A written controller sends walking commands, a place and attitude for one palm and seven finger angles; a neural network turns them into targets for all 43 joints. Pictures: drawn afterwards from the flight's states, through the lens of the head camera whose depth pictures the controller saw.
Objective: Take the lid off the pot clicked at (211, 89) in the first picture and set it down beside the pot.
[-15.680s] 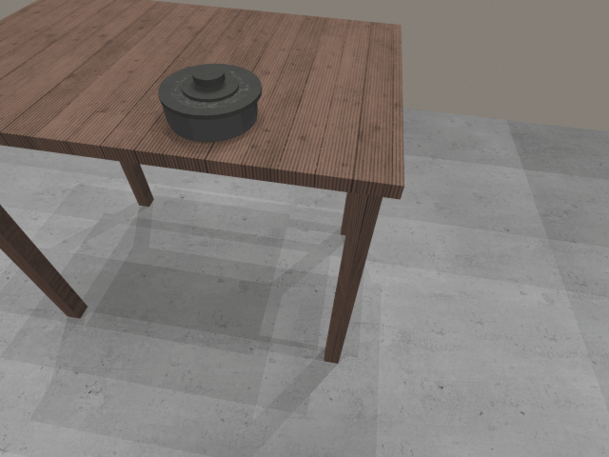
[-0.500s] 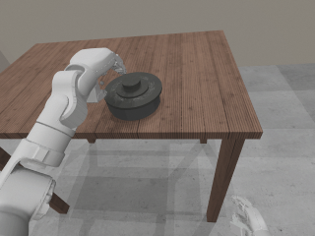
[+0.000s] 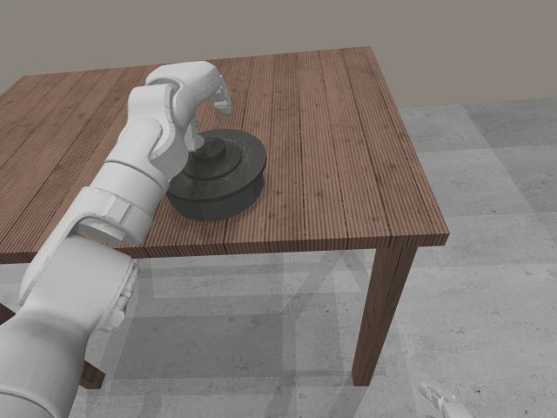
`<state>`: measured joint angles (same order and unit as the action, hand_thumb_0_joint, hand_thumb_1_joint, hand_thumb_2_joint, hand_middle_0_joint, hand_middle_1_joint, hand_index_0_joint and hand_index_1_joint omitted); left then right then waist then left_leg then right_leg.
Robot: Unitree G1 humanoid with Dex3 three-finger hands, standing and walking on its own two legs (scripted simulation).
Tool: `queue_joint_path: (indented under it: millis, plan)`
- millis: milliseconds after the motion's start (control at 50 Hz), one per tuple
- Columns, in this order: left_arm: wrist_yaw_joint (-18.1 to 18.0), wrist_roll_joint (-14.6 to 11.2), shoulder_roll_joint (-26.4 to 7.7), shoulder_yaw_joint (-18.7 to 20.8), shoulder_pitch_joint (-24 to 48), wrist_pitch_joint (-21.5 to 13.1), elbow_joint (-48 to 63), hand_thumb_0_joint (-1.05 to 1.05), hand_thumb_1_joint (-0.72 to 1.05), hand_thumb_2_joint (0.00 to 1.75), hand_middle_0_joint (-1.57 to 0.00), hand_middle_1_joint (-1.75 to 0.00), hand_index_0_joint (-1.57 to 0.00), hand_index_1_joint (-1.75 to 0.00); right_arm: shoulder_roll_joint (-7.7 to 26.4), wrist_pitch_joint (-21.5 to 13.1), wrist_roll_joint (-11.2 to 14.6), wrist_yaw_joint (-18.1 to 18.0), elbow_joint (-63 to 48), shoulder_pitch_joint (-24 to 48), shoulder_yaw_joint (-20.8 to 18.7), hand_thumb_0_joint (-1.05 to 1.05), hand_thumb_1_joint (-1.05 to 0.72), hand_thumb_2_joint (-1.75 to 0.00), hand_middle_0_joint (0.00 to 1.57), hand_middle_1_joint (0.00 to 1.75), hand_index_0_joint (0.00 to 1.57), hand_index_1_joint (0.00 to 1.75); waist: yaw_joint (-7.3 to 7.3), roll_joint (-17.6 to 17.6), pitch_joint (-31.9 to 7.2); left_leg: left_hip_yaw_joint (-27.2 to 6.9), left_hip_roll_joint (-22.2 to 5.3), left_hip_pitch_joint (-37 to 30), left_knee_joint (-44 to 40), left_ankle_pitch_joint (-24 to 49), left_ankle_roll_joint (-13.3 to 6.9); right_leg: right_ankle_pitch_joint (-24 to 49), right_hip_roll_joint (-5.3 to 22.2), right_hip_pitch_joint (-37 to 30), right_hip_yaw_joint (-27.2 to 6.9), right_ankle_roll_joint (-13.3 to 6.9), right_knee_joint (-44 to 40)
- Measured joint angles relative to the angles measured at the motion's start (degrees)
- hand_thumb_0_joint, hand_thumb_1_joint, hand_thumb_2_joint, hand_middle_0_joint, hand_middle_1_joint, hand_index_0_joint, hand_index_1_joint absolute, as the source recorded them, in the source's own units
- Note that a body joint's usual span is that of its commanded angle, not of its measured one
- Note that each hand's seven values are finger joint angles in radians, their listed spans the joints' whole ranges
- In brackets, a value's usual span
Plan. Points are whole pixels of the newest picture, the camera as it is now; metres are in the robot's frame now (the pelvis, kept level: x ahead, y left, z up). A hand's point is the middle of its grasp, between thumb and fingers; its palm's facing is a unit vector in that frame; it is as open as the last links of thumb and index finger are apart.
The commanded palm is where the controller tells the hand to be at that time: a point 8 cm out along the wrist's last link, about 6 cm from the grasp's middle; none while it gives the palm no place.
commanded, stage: move the open hand above the knob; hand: left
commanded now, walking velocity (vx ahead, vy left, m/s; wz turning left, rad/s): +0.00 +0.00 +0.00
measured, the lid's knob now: (208, 149) +0.48 +0.12 +0.16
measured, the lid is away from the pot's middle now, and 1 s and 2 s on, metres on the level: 0.00 0.00 0.00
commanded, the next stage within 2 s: lower the open fingers around the knob in 0.82 s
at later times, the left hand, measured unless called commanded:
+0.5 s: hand (197, 119) +0.47 +0.11 +0.22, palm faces -0.18 -0.03 -0.98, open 9.9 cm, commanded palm +0.43 +0.12 +0.29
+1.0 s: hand (199, 122) +0.45 +0.11 +0.23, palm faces -0.17 -0.03 -0.99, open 9.9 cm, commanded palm +0.43 +0.11 +0.28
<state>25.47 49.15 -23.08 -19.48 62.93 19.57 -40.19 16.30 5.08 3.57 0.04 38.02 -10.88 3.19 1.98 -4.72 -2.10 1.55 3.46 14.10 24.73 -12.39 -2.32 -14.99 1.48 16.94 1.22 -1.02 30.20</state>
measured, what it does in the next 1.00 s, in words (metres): stands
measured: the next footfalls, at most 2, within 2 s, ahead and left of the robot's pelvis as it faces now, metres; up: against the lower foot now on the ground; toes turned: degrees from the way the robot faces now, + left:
none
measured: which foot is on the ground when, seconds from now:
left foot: down 0.00-1.00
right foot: down 0.00-1.00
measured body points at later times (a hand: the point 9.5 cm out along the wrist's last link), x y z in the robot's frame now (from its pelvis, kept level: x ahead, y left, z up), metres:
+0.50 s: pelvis +0.01 +0.01 +0.00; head +0.02 -0.03 +0.45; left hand +0.47 +0.11 +0.28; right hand +0.16 -0.23 -0.12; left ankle +0.00 +0.10 -0.74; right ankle +0.01 -0.10 -0.74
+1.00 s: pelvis +0.01 +0.01 +0.00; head +0.01 -0.03 +0.45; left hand +0.46 +0.11 +0.28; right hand +0.17 -0.21 -0.12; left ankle +0.00 +0.10 -0.74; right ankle +0.01 -0.10 -0.74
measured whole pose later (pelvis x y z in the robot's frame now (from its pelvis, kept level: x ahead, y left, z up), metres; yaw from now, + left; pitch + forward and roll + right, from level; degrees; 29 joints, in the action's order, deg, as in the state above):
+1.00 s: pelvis +0.01 +0.01 +0.00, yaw +0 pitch +2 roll +1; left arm 24.2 49.1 -19.2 -21.8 64.1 20.5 -40.1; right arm 14.6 6.5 3.7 0.8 37.0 -8.4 4.2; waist 0.6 -4.1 -3.1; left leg 1.5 4.2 13.3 23.1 -12.0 -3.2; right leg -14.5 2.1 15.9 1.1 -0.2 28.2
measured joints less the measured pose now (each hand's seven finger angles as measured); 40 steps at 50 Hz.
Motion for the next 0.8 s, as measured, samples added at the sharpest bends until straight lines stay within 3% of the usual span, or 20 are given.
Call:
queue_joint_path:
  millis: [260,800]
  plan:
    - [0.02,0.8,1.1,1.03,2.42,-1.3,-3.76,0.0,-0.36,1.66,-0.88,-0.08,-0.89,-0.08,0.19,-0.38,-0.12,0.29,0.26,-1.99,-0.8,0.01,-0.91,-0.9,0.2,0.3,0.2,0.3,0.8,0.31,-0.51,0.39,-0.08,-0.25,-1.46,-0.01,-0.3,0.3,-0.16,-0.21,-0.47,0.25,-1.72]
    - [-0.51,0.06,3.16,-2.7,-0.52,1.17,3.53,0.0,-0.36,1.66,-0.88,-0.08,-0.89,-0.08,-1.4,1.09,0.23,1.39,-1.64,3.63,0.51,0.01,-0.9,-0.9,0.2,0.3,0.2,0.3,-1.94,0.34,-1.06,-0.36,0.89,-1.02,-1.45,0.1,-0.95,0.26,0.83,-1.51,0.21,0.93,-2.08]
